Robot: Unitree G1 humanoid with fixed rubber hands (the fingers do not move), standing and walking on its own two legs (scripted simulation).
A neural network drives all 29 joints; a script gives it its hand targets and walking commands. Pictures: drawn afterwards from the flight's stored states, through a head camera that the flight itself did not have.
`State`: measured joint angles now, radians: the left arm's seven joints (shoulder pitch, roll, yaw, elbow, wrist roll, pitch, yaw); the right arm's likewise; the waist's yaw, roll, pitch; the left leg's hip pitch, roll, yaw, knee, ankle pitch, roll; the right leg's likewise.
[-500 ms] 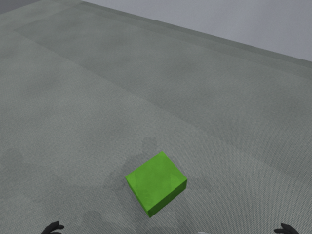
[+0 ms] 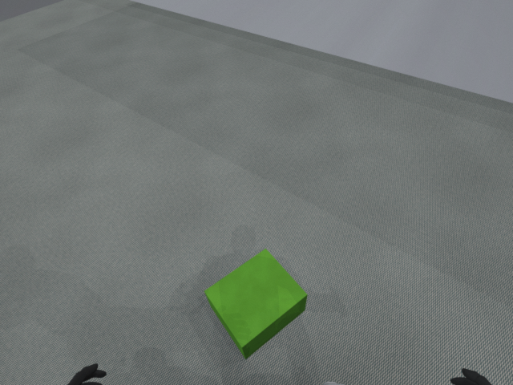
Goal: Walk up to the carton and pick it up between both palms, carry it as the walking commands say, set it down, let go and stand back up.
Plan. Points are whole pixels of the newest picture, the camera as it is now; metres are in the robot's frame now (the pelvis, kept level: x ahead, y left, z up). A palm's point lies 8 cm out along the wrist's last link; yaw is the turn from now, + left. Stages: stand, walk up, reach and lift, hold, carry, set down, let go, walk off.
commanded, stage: walk up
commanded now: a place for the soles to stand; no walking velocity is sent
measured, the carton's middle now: (256, 301) +0.52 +0.09 -0.66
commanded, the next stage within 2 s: none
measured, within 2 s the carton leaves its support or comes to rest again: neither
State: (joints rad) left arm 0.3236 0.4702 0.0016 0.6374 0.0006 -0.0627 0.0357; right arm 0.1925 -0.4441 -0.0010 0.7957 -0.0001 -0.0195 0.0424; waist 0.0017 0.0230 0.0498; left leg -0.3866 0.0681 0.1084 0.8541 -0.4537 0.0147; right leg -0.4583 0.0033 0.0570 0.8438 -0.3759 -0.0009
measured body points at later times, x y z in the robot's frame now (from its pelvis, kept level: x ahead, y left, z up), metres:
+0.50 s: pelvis +0.00 +0.00 +0.00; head +0.02 -0.01 +0.45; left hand +0.11 +0.33 -0.07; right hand +0.12 -0.32 -0.10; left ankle +0.00 +0.11 -0.70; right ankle +0.05 -0.14 -0.70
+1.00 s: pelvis +0.00 -0.03 +0.00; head +0.02 -0.03 +0.45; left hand +0.15 +0.29 -0.08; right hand +0.06 -0.36 -0.10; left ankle +0.00 +0.11 -0.70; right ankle +0.04 -0.16 -0.68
